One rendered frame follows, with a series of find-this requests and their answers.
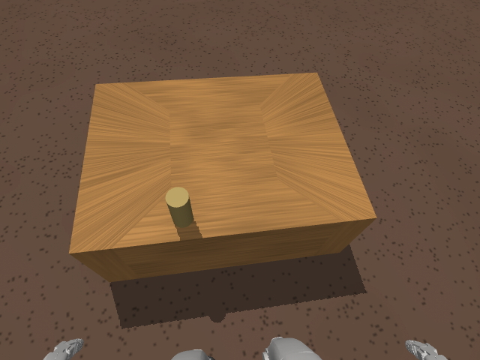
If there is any can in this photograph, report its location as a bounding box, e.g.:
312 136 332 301
166 187 194 228

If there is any left robot hand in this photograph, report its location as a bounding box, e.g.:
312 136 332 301
43 338 84 360

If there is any right robot hand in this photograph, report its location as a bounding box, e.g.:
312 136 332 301
405 340 448 360

